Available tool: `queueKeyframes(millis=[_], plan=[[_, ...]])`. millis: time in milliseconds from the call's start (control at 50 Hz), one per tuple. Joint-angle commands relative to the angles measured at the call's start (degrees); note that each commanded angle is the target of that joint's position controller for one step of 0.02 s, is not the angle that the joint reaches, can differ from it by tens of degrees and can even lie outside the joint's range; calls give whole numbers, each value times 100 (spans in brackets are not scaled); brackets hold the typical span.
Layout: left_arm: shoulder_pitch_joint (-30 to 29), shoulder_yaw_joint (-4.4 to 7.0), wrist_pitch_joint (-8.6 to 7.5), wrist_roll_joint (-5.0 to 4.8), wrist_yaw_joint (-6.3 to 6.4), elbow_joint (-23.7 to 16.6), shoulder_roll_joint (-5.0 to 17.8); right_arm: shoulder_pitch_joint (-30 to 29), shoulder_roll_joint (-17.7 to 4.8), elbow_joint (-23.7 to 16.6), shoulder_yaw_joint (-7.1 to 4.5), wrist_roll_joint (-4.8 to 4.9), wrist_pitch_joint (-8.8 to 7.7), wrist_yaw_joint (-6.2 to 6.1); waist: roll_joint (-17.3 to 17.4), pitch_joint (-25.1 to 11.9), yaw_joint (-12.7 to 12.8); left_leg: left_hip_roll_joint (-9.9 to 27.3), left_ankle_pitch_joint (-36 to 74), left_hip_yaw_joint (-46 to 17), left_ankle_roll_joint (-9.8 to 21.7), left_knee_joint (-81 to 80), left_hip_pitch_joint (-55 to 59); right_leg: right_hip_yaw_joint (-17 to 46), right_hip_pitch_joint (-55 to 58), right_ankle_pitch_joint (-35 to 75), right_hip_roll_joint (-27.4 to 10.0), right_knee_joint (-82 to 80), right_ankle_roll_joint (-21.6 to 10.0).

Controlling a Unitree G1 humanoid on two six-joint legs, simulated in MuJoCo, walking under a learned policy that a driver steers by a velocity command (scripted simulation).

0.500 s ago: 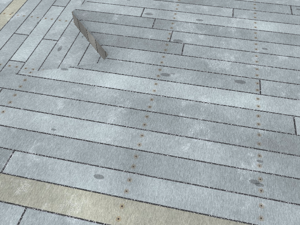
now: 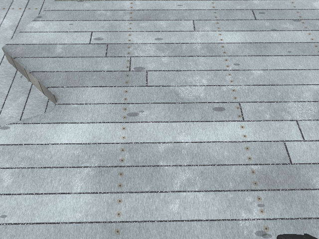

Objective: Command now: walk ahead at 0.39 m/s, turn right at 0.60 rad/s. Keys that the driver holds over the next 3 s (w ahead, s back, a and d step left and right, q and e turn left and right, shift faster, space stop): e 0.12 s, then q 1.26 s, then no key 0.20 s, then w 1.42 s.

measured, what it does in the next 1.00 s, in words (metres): walks ahead, turning left: right foot, then left foot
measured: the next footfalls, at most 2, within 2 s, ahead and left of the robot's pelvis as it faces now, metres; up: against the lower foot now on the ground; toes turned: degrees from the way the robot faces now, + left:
right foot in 0.36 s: +0.23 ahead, -0.12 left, +0.00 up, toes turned -4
left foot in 0.76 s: +0.13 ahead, +0.09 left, +0.00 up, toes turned +11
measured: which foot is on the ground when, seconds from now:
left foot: down 0.00-0.36, up 0.38-0.74, down 0.76-1.00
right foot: up 0.00-0.34, down 0.36-0.74, up 0.76-1.00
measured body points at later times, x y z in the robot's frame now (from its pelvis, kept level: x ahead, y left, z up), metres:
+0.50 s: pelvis +0.13 -0.02 +0.02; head +0.16 -0.04 +0.46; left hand +0.29 +0.21 -0.09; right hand +0.17 -0.28 -0.13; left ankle +0.08 +0.10 -0.67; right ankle +0.19 -0.12 -0.72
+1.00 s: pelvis +0.11 +0.01 +0.02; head +0.13 +0.04 +0.47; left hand +0.14 +0.31 -0.11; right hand +0.28 -0.24 -0.08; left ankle +0.09 +0.08 -0.72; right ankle +0.15 -0.13 -0.65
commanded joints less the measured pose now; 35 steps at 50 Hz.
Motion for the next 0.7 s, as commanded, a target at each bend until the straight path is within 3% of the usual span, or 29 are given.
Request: queueKeyframes(millis=[20,40,60,100,140,200,280,320,340,360,380,400,420,480,560,600,660,700], plan=[[-6,83,44,91,-54,-424,441,765,-465,-97,-150,47,-44,-34,318,-398,-397,1921,1383,-2029,818,-1678,1925,-189,-1945,420,-684,900,183],[56,87,134,132,-104,-431,382,831,-429,-5,-125,93,-73,-41,439,-307,-290,1667,2274,-1363,673,-1738,1594,-256,-1695,411,-746,763,225],[167,85,211,138,-128,-450,320,938,-514,57,-134,113,-143,-12,775,-398,-232,1747,3326,-1093,768,-1624,1497,-350,-1574,360,-703,786,282],[-26,82,284,136,-174,-563,292,1021,-551,120,-150,166,-224,26,841,-500,-204,1718,4112,-637,837,-1613,1586,-404,-1761,516,-688,618,343],[-440,38,306,144,-231,-755,206,1056,-607,162,-155,147,-197,8,830,-494,-258,1646,4156,-333,862,-1683,1589,-447,-1942,823,-708,84,395],[-758,-111,277,136,-296,-851,-65,1055,-623,266,-129,137,-136,40,865,-608,-281,1333,4138,162,767,-1632,1336,-606,-1277,1477,-594,-1283,395],[-1069,-210,246,178,-201,-789,-47,1303,-714,492,-130,214,-66,140,892,-641,-434,1276,3758,-126,722,-1401,1515,-867,-601,1797,-563,-2530,380],[-1009,-217,151,189,-129,-736,14,1276,-785,545,-155,254,2,132,772,-570,-330,1214,3119,-360,580,-1019,1541,-843,-166,2084,-559,-3417,309],[-879,-210,74,231,-79,-674,117,1361,-749,571,-153,253,37,118,526,-593,-265,1073,2559,-433,388,-735,1418,-715,327,2664,-685,-4067,278],[-682,-145,0,295,-7,-667,487,1601,-550,494,-103,222,47,104,-17,-943,-326,853,1259,-381,154,-292,1057,-12,1128,4289,-1599,-3975,184],[-740,-55,47,241,65,-768,861,2208,-113,431,10,271,101,70,-1098,-1402,-587,307,-1648,4,-17,458,448,910,1786,5909,-2842,-3667,-443],[-683,-55,111,31,114,-762,677,1935,-326,506,-35,309,277,-6,-1141,-1514,-241,-7,-2723,-105,-8,1296,292,1094,1451,5319,-2930,-3865,-986],[-717,-75,141,8,146,-763,607,1676,-559,431,-130,262,373,-12,-900,-1111,-218,-42,-2837,-246,-12,2031,-55,952,1148,4794,-2820,-4139,-1067],[-1279,-131,210,34,269,-822,372,1615,-544,449,-245,150,542,19,-641,-594,-586,158,-2082,-362,-148,2700,-55,97,276,3832,-2356,-4548,-751],[-1446,-129,205,101,274,-855,241,1585,-329,391,-249,137,689,59,-617,-640,-633,172,-1707,-168,-300,2497,127,-452,-18,3145,-2233,-4558,-744],[-1429,-92,218,127,243,-825,295,1356,-273,249,-222,138,751,127,-755,-609,-546,213,-1584,-98,-257,1923,305,-569,-111,2571,-2244,-4537,-711],[-1356,-6,258,157,176,-791,486,1196,-369,65,-234,157,776,203,-833,-711,-460,176,-1586,56,-142,1309,626,-556,-111,2309,-2425,-4381,-689],[-1418,56,294,128,154,-789,640,1308,-383,22,-240,171,741,232,-718,-762,-570,108,-1346,199,-1,646,1042,-652,-217,2215,-2465,-4121,-520]])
